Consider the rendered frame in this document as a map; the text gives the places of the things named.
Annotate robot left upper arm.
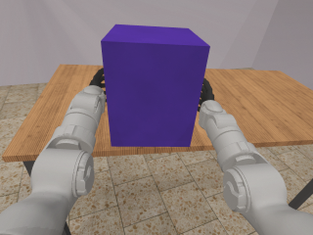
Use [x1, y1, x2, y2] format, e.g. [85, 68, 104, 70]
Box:
[0, 148, 95, 235]

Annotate table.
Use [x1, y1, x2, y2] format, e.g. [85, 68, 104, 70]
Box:
[2, 64, 313, 235]

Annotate right robot hand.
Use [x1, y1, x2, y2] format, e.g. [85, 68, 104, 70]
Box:
[198, 78, 215, 112]

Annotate robot right upper arm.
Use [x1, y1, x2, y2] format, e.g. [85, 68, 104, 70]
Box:
[223, 163, 313, 235]

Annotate right robot forearm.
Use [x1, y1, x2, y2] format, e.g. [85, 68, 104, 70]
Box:
[198, 100, 288, 199]

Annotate left robot hand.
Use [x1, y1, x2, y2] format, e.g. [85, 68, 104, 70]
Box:
[89, 68, 107, 103]

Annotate left robot forearm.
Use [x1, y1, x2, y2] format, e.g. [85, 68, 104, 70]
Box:
[30, 85, 107, 190]

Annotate carton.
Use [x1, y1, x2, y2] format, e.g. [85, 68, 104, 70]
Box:
[101, 24, 210, 147]

